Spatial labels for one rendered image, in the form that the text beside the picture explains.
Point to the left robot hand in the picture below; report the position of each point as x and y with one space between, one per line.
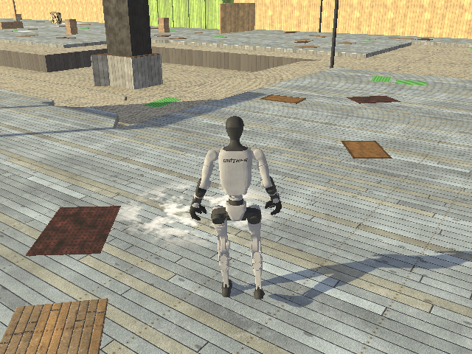
198 210

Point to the left robot forearm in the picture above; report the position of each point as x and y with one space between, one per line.
198 196

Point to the right robot thigh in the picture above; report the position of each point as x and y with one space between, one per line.
254 217

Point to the right robot hand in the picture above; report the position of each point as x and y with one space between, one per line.
270 204

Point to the robot right upper arm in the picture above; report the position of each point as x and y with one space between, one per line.
257 154

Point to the right robot forearm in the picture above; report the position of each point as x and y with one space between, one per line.
272 192

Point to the robot left upper arm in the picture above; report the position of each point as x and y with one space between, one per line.
211 156

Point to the robot torso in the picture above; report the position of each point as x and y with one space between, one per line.
235 176

